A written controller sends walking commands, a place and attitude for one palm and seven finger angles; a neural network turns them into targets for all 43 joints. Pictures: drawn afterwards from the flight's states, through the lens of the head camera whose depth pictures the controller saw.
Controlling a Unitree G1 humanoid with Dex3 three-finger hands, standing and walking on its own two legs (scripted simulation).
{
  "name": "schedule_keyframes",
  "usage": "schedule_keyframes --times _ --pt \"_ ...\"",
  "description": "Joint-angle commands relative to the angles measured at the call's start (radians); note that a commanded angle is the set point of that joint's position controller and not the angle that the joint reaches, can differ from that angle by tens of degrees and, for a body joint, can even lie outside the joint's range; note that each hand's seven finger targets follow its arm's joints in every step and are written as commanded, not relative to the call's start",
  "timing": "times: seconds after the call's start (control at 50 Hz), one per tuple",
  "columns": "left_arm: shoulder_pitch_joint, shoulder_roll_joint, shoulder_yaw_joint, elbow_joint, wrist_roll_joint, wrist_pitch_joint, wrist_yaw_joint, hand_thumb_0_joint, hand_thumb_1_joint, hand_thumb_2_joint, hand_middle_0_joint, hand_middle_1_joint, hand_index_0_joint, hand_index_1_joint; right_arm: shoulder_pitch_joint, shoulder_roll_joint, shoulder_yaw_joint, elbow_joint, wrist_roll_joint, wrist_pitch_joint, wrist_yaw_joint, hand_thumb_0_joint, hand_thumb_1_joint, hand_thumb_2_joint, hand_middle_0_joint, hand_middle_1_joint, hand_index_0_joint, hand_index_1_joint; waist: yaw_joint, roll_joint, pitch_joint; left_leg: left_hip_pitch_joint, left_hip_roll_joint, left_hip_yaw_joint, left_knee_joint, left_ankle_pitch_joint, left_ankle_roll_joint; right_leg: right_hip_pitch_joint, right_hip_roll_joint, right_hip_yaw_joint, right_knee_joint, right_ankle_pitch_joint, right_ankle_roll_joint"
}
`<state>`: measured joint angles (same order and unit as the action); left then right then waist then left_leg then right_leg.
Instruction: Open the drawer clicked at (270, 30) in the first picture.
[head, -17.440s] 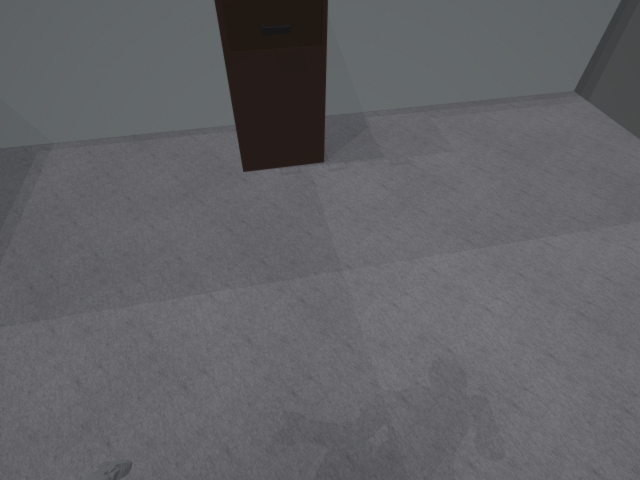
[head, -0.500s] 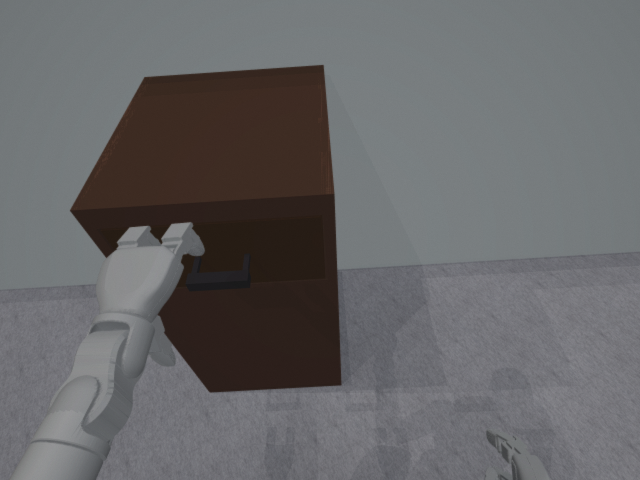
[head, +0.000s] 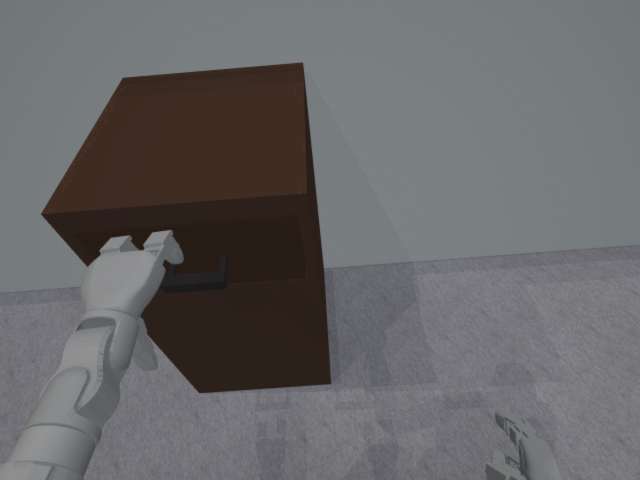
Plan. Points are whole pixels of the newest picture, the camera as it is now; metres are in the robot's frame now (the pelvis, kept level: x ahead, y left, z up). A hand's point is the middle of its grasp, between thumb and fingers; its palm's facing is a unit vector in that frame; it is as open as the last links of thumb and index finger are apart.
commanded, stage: move the hooked fingers above the handle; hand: left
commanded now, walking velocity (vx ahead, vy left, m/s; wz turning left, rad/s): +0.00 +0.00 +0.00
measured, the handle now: (197, 272) +0.45 +0.28 -0.08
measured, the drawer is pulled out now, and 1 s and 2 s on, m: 0.00 0.00 0.00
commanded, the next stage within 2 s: none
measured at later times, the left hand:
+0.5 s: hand (153, 296) +0.34 +0.29 +0.01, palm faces -0.05 -0.06 -1.00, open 13.8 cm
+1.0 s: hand (169, 287) +0.38 +0.29 -0.02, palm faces -0.05 -0.03 -1.00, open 13.8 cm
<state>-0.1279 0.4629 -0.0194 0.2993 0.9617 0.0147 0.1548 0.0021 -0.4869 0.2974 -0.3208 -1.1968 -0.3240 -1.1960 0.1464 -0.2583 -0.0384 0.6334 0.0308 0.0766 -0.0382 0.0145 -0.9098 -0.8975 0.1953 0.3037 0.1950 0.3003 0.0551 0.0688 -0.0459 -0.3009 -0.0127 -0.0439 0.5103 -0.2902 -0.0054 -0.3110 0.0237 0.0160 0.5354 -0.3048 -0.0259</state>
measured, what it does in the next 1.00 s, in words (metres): stands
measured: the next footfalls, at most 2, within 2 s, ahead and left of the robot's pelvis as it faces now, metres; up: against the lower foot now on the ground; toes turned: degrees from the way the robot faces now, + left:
none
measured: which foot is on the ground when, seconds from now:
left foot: down 0.00-1.00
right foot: down 0.00-1.00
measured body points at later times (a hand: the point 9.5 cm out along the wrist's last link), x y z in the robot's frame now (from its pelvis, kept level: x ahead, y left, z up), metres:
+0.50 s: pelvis +0.00 +0.02 -0.01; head +0.04 +0.00 +0.44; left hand +0.34 +0.29 +0.06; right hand +0.13 -0.24 -0.13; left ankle -0.02 +0.13 -0.73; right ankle -0.02 -0.10 -0.73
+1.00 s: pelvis -0.01 +0.03 -0.02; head +0.05 +0.02 +0.43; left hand +0.37 +0.29 +0.04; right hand +0.08 -0.23 -0.15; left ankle -0.02 +0.13 -0.73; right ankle -0.02 -0.10 -0.73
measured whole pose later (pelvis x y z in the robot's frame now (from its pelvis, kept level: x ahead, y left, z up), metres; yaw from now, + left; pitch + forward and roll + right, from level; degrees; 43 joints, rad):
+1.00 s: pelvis -0.01 +0.03 -0.02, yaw -1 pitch +13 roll -1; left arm -0.40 0.45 0.00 0.74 1.06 -0.04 0.32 0.00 -0.49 0.30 -0.32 -1.20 -0.32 -1.20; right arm 0.28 -0.24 -0.06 0.66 0.01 0.10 -0.02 0.01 -0.91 -0.90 0.20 0.30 0.20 0.30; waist -0.03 0.04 -0.12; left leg -0.58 -0.03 -0.01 0.72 -0.37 0.03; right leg -0.57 0.01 0.04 0.70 -0.35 0.01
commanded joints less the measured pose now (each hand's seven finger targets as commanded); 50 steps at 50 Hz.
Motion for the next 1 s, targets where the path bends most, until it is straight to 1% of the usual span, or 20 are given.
schedule_keyframes --times 0.0,0.04,0.08,0.14,0.22,0.24,0.26,0.34,0.4,0.46,0.56,0.62,0.64,0.68,0.7,0.74,0.84,0.88,0.92,0.98 --pt "-0.291 0.225 0.111 -0.17 -0.007 -0.029 0.04 0.0 -0.5 0.3 -0.3 -1.2 -0.3 -1.2 -0.062 -0.101 -0.039 -0.136 -0.006 -0.048 -0.006 0.0 -0.9 -0.9 0.2 0.3 0.2 0.3 -0.019 -0.097 -0.294 0.029 -0.041 0.092 0.013 0.309 0.059 0.148 -0.018 0.011 -0.036 0.441 0.002" --pt "-0.289 0.256 0.144 -0.149 -0.009 -0.041 0.048 0.0 -0.5 0.3 -0.3 -1.2 -0.3 -1.2 -0.05 -0.106 -0.042 -0.13 -0.006 -0.045 -0.008 0.0 -0.9 -0.9 0.2 0.3 0.2 0.3 -0.019 -0.106 -0.288 -0.001 -0.044 0.089 0.02 0.304 0.057 0.15 -0.018 0.014 -0.024 0.442 0.002" --pt "-0.308 0.229 0.123 -0.14 -0.004 -0.054 0.057 0.0 -0.5 0.3 -0.3 -1.2 -0.3 -1.2 -0.039 -0.102 -0.047 -0.129 -0.005 -0.048 -0.006 0.0 -0.9 -0.9 0.2 0.3 0.2 0.3 -0.026 -0.093 -0.278 0.006 -0.039 0.09 0.032 0.307 0.06 0.11 -0.015 0.005 -0.016 0.438 0.0" --pt "-0.312 0.282 0.176 -0.115 0.008 -0.061 0.084 0.0 -0.5 0.3 -0.3 -1.2 -0.3 -1.2 -0.024 -0.109 -0.051 -0.119 -0.008 -0.043 -0.005 0.0 -0.9 -0.9 0.2 0.3 0.2 0.3 -0.018 -0.081 -0.297 -0.014 -0.037 0.088 0.039 0.313 0.057 0.11 -0.014 0.006 -0.002 0.427 -0.005" --pt "-0.289 0.247 0.16 -0.091 0.018 -0.049 0.114 0.0 -0.5 0.3 -0.3 -1.2 -0.3 -1.2 -0.013 -0.105 -0.058 -0.123 -0.008 -0.041 0.001 0.0 -0.9 -0.9 0.2 0.3 0.2 0.3 -0.019 -0.051 -0.323 -0.012 -0.032 0.09 0.057 0.351 0.054 0.091 -0.009 -0.004 0.021 0.457 -0.01" --pt "-0.3 0.271 0.183 -0.084 0.018 -0.045 0.122 0.0 -0.5 0.3 -0.3 -1.2 -0.3 -1.2 -0.004 -0.111 -0.059 -0.118 -0.007 -0.038 0.003 0.0 -0.9 -0.9 0.2 0.3 0.2 0.3 -0.021 -0.061 -0.322 -0.023 -0.03 0.08 0.053 0.35 0.051 0.088 -0.005 -0.011 0.027 0.426 -0.014" --pt "-0.299 0.239 0.153 -0.091 0.02 -0.042 0.124 0.0 -0.5 0.3 -0.3 -1.2 -0.3 -1.2 -0.004 -0.11 -0.059 -0.124 -0.009 -0.04 0.006 0.0 -0.9 -0.9 0.2 0.3 0.2 0.3 -0.021 -0.034 -0.332 -0.011 -0.028 0.082 0.057 0.353 0.051 0.074 -0.004 -0.014 0.029 0.422 -0.013" --pt "-0.325 0.22 0.128 -0.02 0.019 -0.019 0.127 0.0 -0.5 0.3 -0.3 -1.2 -0.3 -1.2 0.017 -0.118 -0.062 -0.115 -0.003 -0.037 0.005 0.0 -0.9 -0.9 0.2 0.3 0.2 0.3 -0.043 -0.078 -0.291 -0.032 -0.019 0.078 0.057 0.323 0.051 0.031 0.001 -0.022 0.024 0.361 -0.013" --pt "-0.358 0.248 0.139 -0.005 0.033 -0.026 0.126 0.0 -0.5 0.3 -0.3 -1.2 -0.3 -1.2 0.03 -0.123 -0.062 -0.113 -0.007 -0.037 0.003 0.0 -0.9 -0.9 0.2 0.3 0.2 0.3 -0.04 -0.053 -0.316 -0.023 -0.017 0.075 0.064 0.324 0.052 0.014 0.002 -0.024 0.032 0.344 -0.016" --pt "-0.456 0.209 0.088 -0.015 0.042 -0.048 0.129 0.0 -0.5 0.3 -0.3 -1.2 -0.3 -1.2 0.048 -0.123 -0.062 -0.107 -0.011 -0.038 0.004 0.0 -0.9 -0.9 0.2 0.3 0.2 0.3 -0.066 -0.022 -0.321 -0.003 -0.012 0.061 0.073 0.317 0.052 -0.041 0.006 -0.033 0.04 0.293 -0.02" --pt "-0.474 0.228 0.116 0.008 0.061 -0.077 0.161 0.0 -0.5 0.3 -0.3 -1.2 -0.3 -1.2 0.079 -0.123 -0.071 -0.097 -0.022 -0.036 0.01 0.0 -0.9 -0.9 0.2 0.3 0.2 0.3 -0.056 0.023 -0.379 0.03 -0.001 0.035 0.101 0.401 0.04 -0.086 0.014 -0.047 0.076 0.281 -0.03" --pt "-0.483 0.177 0.08 0.069 0.063 -0.062 0.183 0.0 -0.5 0.3 -0.3 -1.2 -0.3 -1.2 0.089 -0.121 -0.072 -0.09 -0.021 -0.033 0.019 0.0 -0.9 -0.9 0.2 0.3 0.2 0.3 -0.068 0.01 -0.335 0.005 0.006 0.034 0.107 0.379 0.034 -0.134 0.018 -0.059 0.081 0.246 -0.031" --pt "-0.477 0.199 0.104 0.106 0.063 -0.05 0.19 0.0 -0.5 0.3 -0.3 -1.2 -0.3 -1.2 0.091 -0.127 -0.072 -0.086 -0.02 -0.03 0.021 0.0 -0.9 -0.9 0.2 0.3 0.2 0.3 -0.067 -0.01 -0.328 -0.015 0.007 0.03 0.105 0.372 0.033 -0.132 0.019 -0.06 0.083 0.235 -0.033" --pt "-0.519 0.179 0.079 0.156 0.068 -0.03 0.196 0.0 -0.5 0.3 -0.3 -1.2 -0.3 -1.2 0.1 -0.129 -0.069 -0.085 -0.017 -0.026 0.023 0.0 -0.9 -0.9 0.2 0.3 0.2 0.3 -0.073 -0.032 -0.308 -0.043 0.006 0.036 0.105 0.325 0.035 -0.147 0.02 -0.061 0.085 0.218 -0.031" --pt "-0.527 0.212 0.103 0.152 0.077 -0.025 0.202 0.0 -0.5 0.3 -0.3 -1.2 -0.3 -1.2 0.098 -0.134 -0.069 -0.09 -0.02 -0.024 0.024 0.0 -0.9 -0.9 0.2 0.3 0.2 0.3 -0.065 -0.02 -0.344 -0.041 0.005 0.036 0.106 0.33 0.034 -0.139 0.018 -0.057 0.089 0.223 -0.031" --pt "-0.538 0.2 0.09 0.178 0.079 -0.011 0.207 0.0 -0.5 0.3 -0.3 -1.2 -0.3 -1.2 0.104 -0.133 -0.068 -0.091 -0.02 -0.018 0.023 0.0 -0.9 -0.9 0.2 0.3 0.2 0.3 -0.069 -0.03 -0.359 -0.048 0.004 0.037 0.11 0.339 0.035 -0.124 0.018 -0.055 0.092 0.233 -0.031" --pt "-0.58 0.242 0.118 0.197 0.083 -0.032 0.207 0.0 -0.5 0.3 -0.3 -1.2 -0.3 -1.2 0.126 -0.137 -0.068 -0.091 -0.023 -0.013 0.016 0.0 -0.9 -0.9 0.2 0.3 0.2 0.3 -0.075 -0.036 -0.401 -0.063 0.004 0.039 0.124 0.34 0.041 -0.105 0.018 -0.044 0.099 0.253 -0.029" --pt "-0.588 0.207 0.091 0.231 0.088 -0.044 0.209 0.0 -0.5 0.3 -0.3 -1.2 -0.3 -1.2 0.136 -0.133 -0.07 -0.086 -0.023 -0.014 0.014 0.0 -0.9 -0.9 0.2 0.3 0.2 0.3 -0.09 -0.031 -0.372 -0.071 0.003 0.045 0.134 0.317 0.045 -0.137 0.02 -0.044 0.099 0.243 -0.026" --pt "-0.617 0.231 0.108 0.266 0.095 -0.059 0.213 0.0 -0.5 0.3 -0.3 -1.2 -0.3 -1.2 0.149 -0.136 -0.071 -0.074 -0.024 -0.016 0.013 0.0 -0.9 -0.9 0.2 0.3 0.2 0.3 -0.093 -0.035 -0.35 -0.095 0.005 0.047 0.14 0.297 0.046 -0.161 0.02 -0.047 0.104 0.226 -0.027" --pt "-0.654 0.222 0.095 0.298 0.1 -0.078 0.22 0.0 -0.5 0.3 -0.3 -1.2 -0.3 -1.2 0.166 -0.135 -0.074 -0.065 -0.026 -0.014 0.013 0.0 -0.9 -0.9 0.2 0.3 0.2 0.3 -0.104 -0.007 -0.362 -0.098 0.001 0.049 0.157 0.286 0.047 -0.186 0.021 -0.045 0.112 0.216 -0.028"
